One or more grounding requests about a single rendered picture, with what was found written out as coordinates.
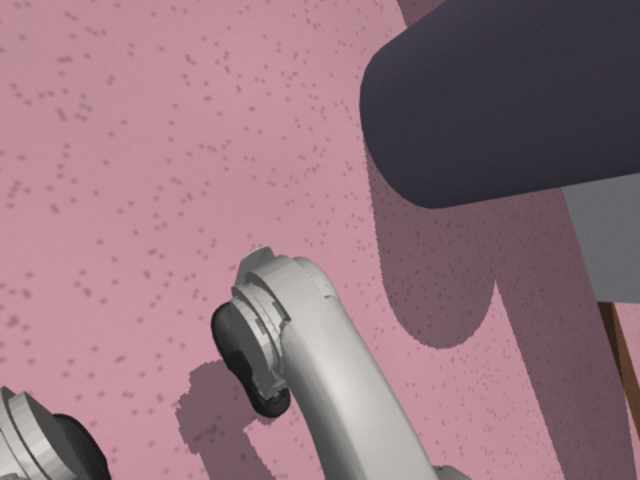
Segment right robot hand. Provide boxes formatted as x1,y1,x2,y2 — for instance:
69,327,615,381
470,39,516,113
429,459,472,480

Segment right robot foot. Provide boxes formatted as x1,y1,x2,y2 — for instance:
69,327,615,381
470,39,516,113
211,302,291,418

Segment left robot foot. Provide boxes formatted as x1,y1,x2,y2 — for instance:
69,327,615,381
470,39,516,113
52,414,112,480

